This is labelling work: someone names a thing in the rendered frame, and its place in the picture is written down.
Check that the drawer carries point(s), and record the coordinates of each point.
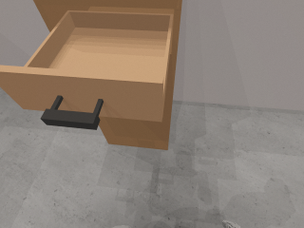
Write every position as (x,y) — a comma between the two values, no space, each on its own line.
(120,57)

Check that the cabinet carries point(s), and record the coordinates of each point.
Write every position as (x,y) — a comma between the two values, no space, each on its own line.
(121,131)

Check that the handle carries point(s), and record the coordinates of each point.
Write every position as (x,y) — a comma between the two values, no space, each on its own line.
(74,119)

